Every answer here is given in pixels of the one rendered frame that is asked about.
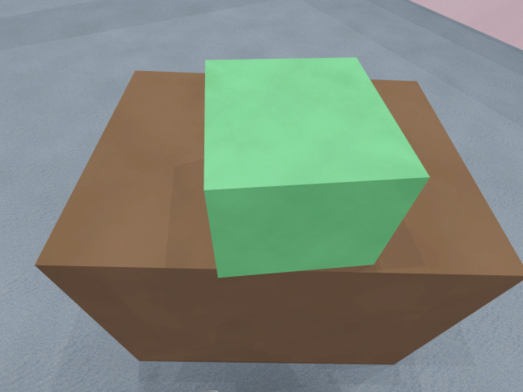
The pedestal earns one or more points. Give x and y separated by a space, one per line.
133 248

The carton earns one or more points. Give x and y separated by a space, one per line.
304 166

